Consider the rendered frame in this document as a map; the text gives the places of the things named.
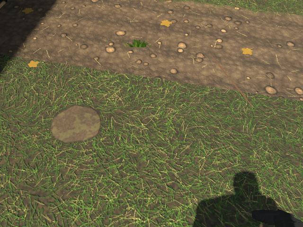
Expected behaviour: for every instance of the right robot hand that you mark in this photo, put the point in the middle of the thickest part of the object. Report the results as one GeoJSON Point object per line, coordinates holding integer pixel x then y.
{"type": "Point", "coordinates": [278, 217]}

